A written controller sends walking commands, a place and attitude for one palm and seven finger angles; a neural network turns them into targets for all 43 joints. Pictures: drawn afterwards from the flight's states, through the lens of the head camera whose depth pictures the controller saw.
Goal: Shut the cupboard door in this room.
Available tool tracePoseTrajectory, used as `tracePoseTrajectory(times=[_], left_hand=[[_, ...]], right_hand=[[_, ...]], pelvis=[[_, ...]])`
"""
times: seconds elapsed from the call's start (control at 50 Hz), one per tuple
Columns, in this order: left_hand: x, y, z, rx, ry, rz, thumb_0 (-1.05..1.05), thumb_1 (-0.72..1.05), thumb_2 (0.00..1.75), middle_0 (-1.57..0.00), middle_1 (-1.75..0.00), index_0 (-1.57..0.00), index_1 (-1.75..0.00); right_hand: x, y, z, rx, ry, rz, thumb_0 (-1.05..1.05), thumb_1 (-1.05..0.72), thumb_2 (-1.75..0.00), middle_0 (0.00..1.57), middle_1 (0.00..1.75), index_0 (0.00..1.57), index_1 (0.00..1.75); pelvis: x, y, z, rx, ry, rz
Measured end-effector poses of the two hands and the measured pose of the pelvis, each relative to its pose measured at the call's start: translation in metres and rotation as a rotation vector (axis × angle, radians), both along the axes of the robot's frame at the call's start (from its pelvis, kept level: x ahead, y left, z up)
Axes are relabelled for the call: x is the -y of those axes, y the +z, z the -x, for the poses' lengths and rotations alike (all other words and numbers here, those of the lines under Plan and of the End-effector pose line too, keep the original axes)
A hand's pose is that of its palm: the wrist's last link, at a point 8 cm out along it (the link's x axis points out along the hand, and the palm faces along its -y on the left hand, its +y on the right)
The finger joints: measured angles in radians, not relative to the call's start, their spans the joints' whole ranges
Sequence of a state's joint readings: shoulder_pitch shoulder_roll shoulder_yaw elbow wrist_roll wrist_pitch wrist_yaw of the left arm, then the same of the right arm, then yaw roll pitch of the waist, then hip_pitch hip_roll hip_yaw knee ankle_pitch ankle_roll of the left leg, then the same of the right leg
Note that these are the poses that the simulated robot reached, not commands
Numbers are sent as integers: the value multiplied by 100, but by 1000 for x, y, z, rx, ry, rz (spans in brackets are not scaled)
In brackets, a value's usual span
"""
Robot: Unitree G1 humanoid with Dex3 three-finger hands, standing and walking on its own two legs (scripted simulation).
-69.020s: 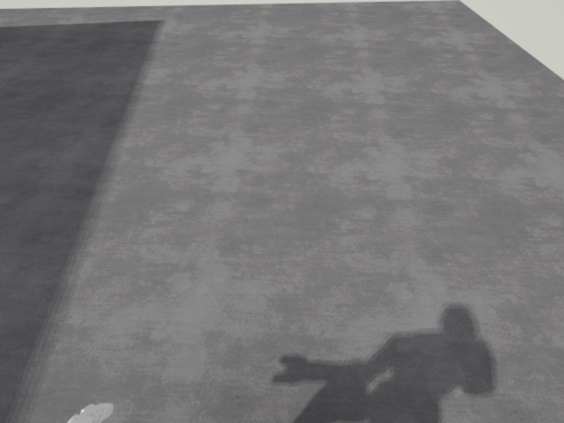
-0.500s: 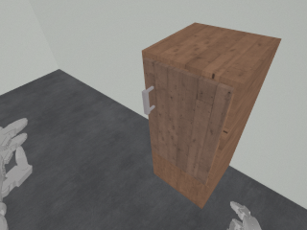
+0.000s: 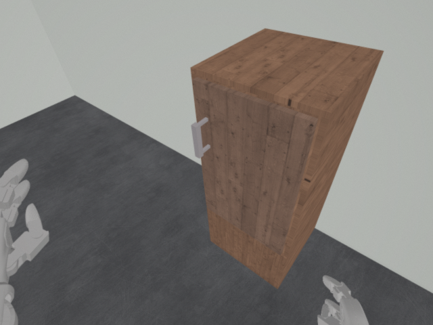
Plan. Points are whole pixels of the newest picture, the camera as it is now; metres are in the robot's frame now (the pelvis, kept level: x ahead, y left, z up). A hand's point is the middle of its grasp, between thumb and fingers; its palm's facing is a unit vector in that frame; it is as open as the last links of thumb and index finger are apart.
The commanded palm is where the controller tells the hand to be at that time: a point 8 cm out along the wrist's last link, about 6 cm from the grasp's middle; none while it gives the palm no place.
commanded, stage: step back with the hand held close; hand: left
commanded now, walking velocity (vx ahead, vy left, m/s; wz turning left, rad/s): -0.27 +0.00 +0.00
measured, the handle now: (201, 137) +0.64 +0.12 -0.02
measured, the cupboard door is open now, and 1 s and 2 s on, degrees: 0 0 0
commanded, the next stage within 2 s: stop stepping back and stand still in 1.42 s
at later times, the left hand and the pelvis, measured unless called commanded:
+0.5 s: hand (30, 250) +0.17 +0.28 +0.15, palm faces +0.38 -0.78 -0.49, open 7.4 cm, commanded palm +0.11 +0.32 +0.17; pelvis -0.04 +0.02 -0.01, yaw -2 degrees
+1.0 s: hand out of the picture +0.13 +0.30 +0.17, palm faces +0.45 -0.76 -0.47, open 7.4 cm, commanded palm +0.07 +0.33 +0.17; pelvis -0.07 +0.03 -0.01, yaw +0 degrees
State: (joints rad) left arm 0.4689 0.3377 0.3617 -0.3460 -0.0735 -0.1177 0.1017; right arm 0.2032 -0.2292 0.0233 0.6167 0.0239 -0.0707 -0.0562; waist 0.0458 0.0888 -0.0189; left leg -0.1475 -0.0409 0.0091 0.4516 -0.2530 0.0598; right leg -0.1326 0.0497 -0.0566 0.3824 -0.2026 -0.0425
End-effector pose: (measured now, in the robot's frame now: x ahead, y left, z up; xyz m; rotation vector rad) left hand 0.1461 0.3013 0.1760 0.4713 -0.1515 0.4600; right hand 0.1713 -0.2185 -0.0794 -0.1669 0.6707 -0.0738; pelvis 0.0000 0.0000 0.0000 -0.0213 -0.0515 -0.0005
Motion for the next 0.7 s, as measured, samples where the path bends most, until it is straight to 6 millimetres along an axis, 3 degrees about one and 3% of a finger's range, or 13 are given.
tracePoseTrajectory(times=[0.18, 0.3, 0.5, 0.7], left_hand=[[-3, -7, -10, -45, -41, -48, 1, 89, 90, -21, -30, -21, -30], [-9, -2, -11, -50, -77, -100, 1, 89, 90, -21, -30, -22, -30], [-14, -3, 16, -1, -96, -117, 1, 89, 90, -21, -30, -22, -30], [-20, -9, 43, 72, -54, -111, 1, 89, 90, -21, -30, -22, -30]], right_hand=[[19, -12, 18, -100, -88, 54, 1, -91, -90, 20, 30, 21, 30], [21, -11, 29, -118, -131, 72, 1, -91, -90, 20, 30, 20, 30], [8, -2, 50, -74, -126, 82, 1, -91, -90, 20, 30, 20, 30], [4, -10, 81, -86, -96, 107, 1, -91, -90, 20, 30, 21, 30]], pelvis=[[-9, -4, 1, -66, -4, -2], [-15, -7, 9, -73, -16, -14], [-20, -13, 36, -71, -27, -11], [-21, -20, 57, -62, -15, 2]])
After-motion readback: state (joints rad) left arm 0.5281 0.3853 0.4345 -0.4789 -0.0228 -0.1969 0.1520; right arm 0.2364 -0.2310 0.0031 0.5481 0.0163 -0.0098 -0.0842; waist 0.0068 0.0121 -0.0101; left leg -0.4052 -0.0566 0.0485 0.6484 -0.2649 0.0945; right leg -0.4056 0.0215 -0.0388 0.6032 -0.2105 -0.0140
